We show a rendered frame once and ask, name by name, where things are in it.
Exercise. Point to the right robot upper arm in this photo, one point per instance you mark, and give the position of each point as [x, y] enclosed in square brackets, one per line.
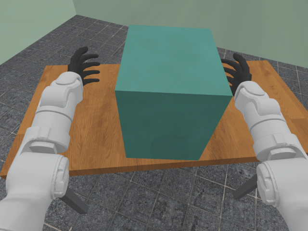
[284, 184]

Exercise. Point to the right robot forearm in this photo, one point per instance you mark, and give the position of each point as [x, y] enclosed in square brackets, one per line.
[271, 135]

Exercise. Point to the robot left hand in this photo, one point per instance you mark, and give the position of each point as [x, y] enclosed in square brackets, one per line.
[76, 65]

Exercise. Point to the robot right hand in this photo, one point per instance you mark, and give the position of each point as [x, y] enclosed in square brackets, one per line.
[240, 74]

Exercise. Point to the left robot forearm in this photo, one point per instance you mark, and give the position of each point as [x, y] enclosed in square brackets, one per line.
[49, 132]

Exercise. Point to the carton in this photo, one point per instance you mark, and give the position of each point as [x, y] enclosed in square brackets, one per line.
[171, 92]

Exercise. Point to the table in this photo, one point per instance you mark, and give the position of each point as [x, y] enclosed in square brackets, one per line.
[96, 143]

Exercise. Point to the left robot upper arm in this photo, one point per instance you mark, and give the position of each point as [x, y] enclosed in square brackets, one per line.
[36, 179]

